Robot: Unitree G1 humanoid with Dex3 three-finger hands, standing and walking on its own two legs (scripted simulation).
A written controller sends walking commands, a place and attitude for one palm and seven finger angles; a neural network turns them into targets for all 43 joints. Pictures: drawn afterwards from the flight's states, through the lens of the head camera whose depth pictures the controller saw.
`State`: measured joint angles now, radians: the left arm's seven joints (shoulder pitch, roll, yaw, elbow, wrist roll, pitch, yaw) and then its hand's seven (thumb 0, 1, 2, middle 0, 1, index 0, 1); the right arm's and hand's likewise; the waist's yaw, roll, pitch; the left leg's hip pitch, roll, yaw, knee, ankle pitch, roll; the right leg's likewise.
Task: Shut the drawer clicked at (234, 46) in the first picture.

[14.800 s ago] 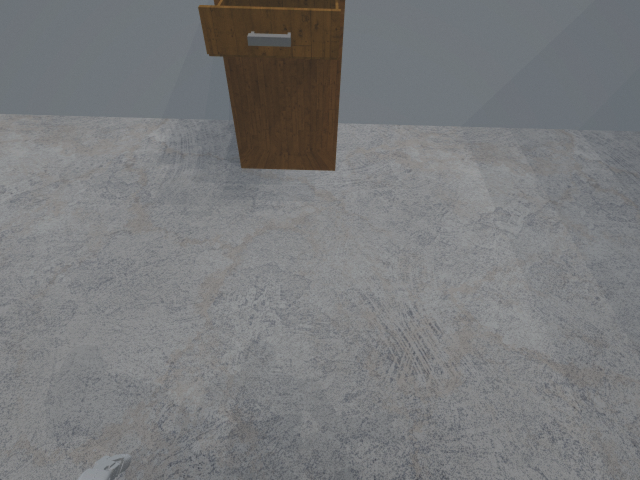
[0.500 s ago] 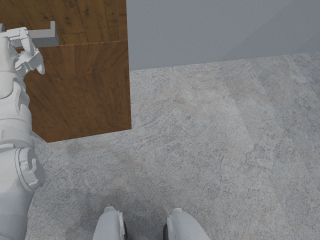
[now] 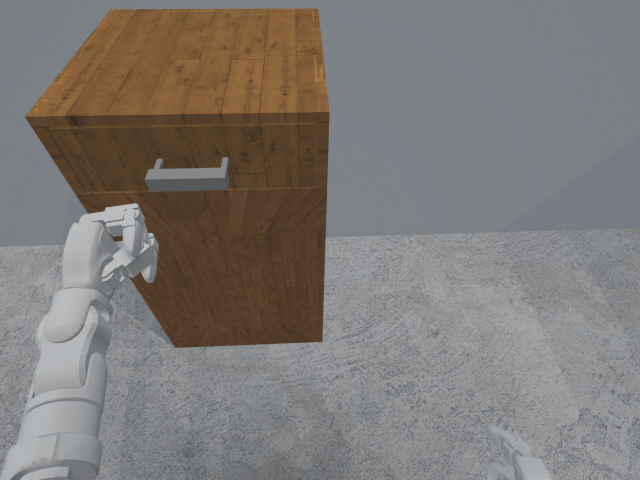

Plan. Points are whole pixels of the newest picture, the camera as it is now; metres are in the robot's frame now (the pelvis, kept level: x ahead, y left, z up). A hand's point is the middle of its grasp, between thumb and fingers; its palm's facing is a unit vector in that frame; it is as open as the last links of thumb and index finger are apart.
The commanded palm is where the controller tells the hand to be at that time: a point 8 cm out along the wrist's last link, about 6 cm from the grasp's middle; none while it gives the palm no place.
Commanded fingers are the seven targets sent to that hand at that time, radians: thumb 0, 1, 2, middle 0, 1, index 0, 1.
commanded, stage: draw the hand back to the body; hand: left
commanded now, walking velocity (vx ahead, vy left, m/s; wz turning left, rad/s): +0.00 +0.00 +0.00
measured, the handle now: (190, 171) +0.60 +0.24 +0.03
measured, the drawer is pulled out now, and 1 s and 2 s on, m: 0.00 0.00 0.00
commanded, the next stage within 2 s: step back with the hand held close in 0.88 s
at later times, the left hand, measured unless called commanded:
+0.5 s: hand (72, 324) +0.23 +0.22 +0.17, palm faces +0.34 -0.89 -0.31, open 3.2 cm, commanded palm +0.17 +0.27 +0.18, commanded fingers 0.00 0.90 0.90 -1.40 -1.60 -1.40 -1.60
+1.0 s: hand (30, 369) +0.18 +0.23 +0.19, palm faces +0.40 -0.84 -0.36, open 3.2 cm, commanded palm +0.13 +0.27 +0.21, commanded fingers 0.00 0.90 0.90 -1.40 -1.60 -1.40 -1.60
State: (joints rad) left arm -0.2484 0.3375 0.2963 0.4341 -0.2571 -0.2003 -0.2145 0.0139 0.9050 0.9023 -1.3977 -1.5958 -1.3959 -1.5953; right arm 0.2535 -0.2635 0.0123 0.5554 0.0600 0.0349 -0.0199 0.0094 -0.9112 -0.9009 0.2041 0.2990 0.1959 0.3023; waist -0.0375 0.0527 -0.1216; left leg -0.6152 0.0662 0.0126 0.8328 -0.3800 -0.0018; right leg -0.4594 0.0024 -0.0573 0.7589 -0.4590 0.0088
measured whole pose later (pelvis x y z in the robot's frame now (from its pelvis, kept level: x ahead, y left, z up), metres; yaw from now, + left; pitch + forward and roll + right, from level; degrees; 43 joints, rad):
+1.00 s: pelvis +0.00 -0.01 +0.04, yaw +0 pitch -5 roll +0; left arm 0.51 0.31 0.27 -0.43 -0.08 -0.10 0.10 0.01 0.90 0.90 -1.40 -1.59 -1.40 -1.59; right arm 0.18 -0.23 0.03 0.61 0.00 -0.09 -0.09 0.02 -0.91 -0.90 0.21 0.30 0.20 0.30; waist 0.07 0.07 0.04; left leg -0.13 0.05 0.04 0.42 -0.21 -0.02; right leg 0.01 0.00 -0.04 0.36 -0.28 0.00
